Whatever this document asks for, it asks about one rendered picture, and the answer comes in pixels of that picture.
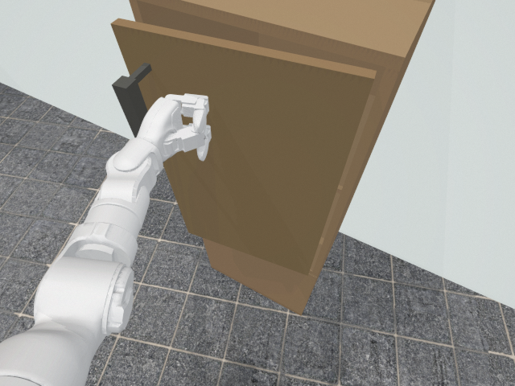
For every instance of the robot left upper arm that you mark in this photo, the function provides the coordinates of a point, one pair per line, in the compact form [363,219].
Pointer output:
[82,301]

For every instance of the robot left forearm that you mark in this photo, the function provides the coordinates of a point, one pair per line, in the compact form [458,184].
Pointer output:
[111,228]

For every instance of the cupboard door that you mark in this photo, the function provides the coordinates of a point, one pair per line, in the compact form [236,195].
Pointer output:
[282,128]

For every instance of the handle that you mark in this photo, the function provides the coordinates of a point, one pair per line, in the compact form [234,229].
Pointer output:
[130,97]

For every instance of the robot left hand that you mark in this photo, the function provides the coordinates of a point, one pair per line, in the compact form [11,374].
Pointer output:
[163,125]

